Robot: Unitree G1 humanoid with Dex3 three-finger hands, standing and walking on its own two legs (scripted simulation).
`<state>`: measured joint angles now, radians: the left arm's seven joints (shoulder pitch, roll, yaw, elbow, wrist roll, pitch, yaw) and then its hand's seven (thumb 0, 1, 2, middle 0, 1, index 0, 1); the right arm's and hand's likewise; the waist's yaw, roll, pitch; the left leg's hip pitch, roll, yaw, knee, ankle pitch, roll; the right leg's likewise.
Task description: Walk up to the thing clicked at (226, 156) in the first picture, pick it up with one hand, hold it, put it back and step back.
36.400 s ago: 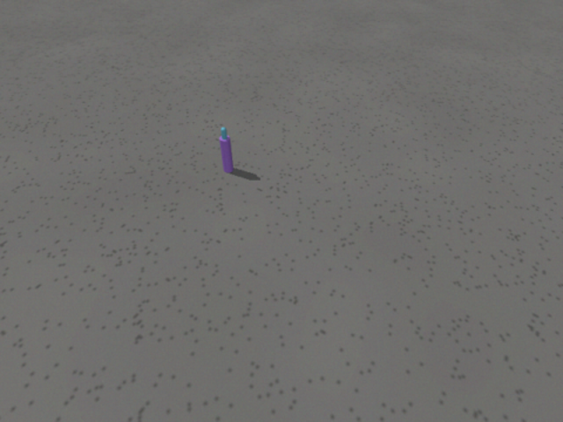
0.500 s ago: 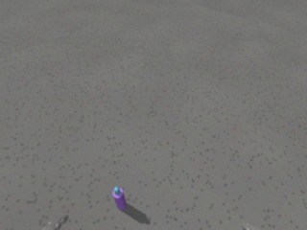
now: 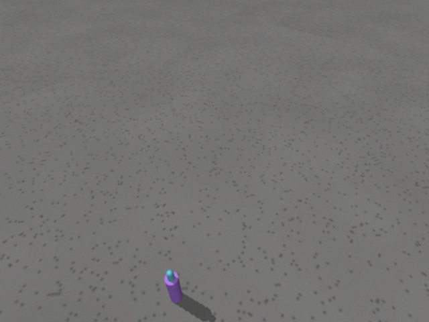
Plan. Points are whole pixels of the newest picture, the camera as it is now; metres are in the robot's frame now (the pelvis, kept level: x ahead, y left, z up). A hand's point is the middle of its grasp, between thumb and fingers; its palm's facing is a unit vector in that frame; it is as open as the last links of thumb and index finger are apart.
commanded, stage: stand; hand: left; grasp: from the side
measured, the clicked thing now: (173, 285) +0.43 +0.18 -0.64
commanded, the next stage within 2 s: step back in 1.52 s
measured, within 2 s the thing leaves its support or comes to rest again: neither
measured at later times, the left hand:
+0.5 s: hand out of the picture +0.05 +0.24 -0.16, palm faces -0.03 -0.94 -0.34, open 7.4 cm
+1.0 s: hand out of the picture +0.09 +0.24 -0.15, palm faces -0.04 -0.94 -0.34, open 7.4 cm
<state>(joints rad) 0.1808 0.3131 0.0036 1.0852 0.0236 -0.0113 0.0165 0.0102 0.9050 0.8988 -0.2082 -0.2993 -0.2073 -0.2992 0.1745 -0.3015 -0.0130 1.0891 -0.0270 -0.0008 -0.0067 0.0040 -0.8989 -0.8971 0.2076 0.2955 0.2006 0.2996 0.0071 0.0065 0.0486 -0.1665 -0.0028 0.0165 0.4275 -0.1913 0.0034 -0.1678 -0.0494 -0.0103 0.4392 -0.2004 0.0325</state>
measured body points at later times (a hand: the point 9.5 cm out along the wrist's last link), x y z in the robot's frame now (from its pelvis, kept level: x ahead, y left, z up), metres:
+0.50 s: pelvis +0.00 -0.01 +0.00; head -0.01 -0.01 +0.45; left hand +0.05 +0.29 -0.13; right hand +0.05 -0.30 -0.14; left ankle +0.03 +0.12 -0.74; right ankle +0.03 -0.14 -0.74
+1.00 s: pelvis +0.01 -0.01 +0.01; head +0.01 -0.01 +0.46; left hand +0.09 +0.28 -0.13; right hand +0.07 -0.30 -0.13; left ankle +0.03 +0.12 -0.74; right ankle +0.03 -0.14 -0.74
